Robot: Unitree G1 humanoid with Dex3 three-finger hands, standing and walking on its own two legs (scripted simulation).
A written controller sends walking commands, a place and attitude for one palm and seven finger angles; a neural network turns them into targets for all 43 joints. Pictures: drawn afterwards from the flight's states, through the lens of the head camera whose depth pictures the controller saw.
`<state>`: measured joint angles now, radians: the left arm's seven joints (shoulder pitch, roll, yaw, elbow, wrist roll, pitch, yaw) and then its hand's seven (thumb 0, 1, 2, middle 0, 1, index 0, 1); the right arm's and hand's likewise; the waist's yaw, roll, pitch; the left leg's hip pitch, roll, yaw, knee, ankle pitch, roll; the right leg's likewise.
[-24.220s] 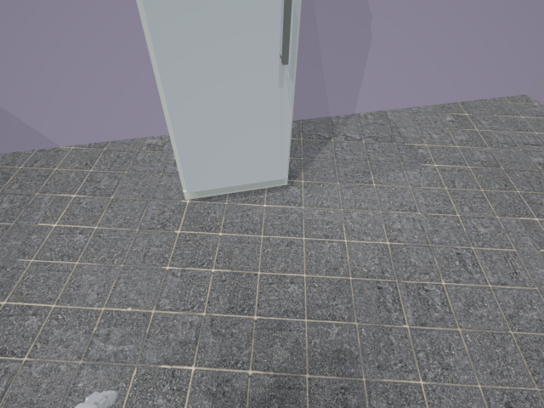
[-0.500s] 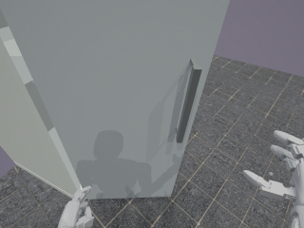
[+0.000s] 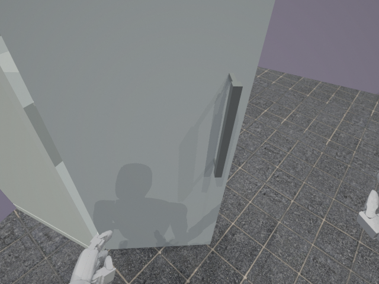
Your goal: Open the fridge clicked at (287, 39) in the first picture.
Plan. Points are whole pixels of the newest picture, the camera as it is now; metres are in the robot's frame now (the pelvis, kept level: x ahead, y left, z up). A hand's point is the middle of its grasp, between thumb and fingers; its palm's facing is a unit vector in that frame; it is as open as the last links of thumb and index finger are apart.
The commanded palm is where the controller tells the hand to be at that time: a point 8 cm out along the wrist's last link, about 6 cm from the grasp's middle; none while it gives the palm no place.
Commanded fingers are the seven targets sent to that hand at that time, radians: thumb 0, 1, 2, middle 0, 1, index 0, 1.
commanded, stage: draw the hand back to the body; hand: right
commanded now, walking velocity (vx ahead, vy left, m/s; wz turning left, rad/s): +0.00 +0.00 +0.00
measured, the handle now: (223, 131) +0.46 -0.10 +0.10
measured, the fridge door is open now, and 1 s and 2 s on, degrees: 61 61 61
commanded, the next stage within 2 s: step back with the hand held close in 0.16 s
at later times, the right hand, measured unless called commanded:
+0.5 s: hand (351, 211) +0.20 -0.26 +0.15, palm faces +0.43 +0.81 -0.41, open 7.4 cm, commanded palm +0.13 -0.30 +0.17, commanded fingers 0.00 -0.90 -0.90 0.20 0.30 0.20 0.30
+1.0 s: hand out of the picture +0.12 -0.28 +0.15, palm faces +0.48 +0.78 -0.39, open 7.4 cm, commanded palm +0.05 -0.31 +0.17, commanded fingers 0.00 -0.90 -0.90 0.20 0.30 0.20 0.30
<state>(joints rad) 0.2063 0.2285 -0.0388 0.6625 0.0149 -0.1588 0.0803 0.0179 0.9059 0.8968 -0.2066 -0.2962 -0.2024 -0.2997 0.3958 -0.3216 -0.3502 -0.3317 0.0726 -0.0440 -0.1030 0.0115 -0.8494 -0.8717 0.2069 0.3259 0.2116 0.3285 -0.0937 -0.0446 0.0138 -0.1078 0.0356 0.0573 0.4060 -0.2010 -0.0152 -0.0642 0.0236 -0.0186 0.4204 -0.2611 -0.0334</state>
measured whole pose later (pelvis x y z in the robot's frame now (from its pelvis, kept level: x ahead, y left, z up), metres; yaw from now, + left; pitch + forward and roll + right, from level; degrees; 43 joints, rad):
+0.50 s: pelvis -0.01 +0.00 +0.00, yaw +0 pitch -1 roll +1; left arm 0.18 0.24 -0.02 0.59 0.02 -0.08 0.07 0.02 0.91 0.90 -0.21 -0.30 -0.20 -0.30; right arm 0.46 -0.35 -0.37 -0.43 0.05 -0.12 -0.11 0.01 -0.90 -0.89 0.21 0.30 0.21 0.30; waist -0.03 -0.03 0.02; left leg -0.23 0.03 0.07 0.41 -0.17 -0.01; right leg -0.21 0.01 -0.01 0.48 -0.26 -0.03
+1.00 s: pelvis -0.08 -0.01 -0.02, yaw -1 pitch -1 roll +2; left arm 0.23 0.22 -0.02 0.57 0.01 -0.08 0.07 0.02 0.91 0.90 -0.21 -0.30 -0.20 -0.30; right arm 0.48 -0.36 -0.41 -0.50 0.02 -0.21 -0.15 0.01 -0.89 -0.89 0.21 0.30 0.21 0.30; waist -0.02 0.01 0.02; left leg -0.41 0.04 0.07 0.57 -0.15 -0.01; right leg -0.43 0.02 -0.01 0.71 -0.34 -0.04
